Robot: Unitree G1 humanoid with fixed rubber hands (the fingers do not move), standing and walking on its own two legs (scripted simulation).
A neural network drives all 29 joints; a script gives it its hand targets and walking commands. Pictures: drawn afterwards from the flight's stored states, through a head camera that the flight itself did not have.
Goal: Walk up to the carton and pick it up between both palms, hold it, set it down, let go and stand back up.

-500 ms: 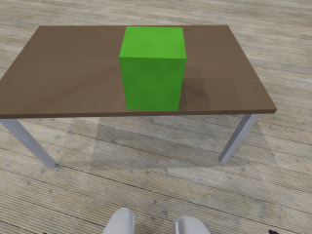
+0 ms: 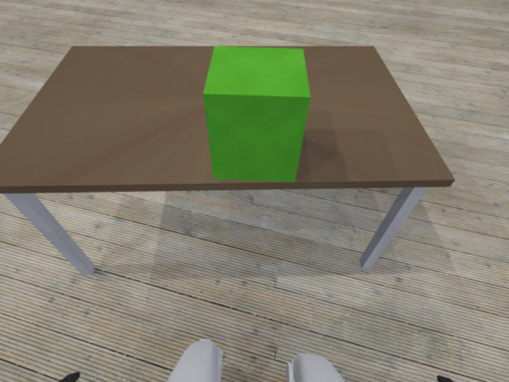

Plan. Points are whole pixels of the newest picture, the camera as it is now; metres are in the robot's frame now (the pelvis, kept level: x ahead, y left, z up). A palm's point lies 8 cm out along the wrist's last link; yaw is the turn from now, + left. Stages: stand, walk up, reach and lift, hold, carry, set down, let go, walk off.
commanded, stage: walk up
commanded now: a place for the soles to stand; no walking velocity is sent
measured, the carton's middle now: (256, 116) +0.68 +0.01 +0.01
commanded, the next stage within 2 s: none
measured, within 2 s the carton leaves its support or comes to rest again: neither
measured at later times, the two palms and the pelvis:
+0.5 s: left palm (58, 368) +0.15 +0.31 -0.07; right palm (466, 375) +0.15 -0.33 -0.09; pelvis +0.10 -0.02 +0.02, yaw +0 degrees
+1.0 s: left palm (70, 288) +0.27 +0.34 -0.07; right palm (416, 262) +0.32 -0.29 -0.04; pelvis +0.23 +0.03 +0.04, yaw +1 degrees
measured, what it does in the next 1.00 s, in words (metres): walks ahead: right foot, then left foot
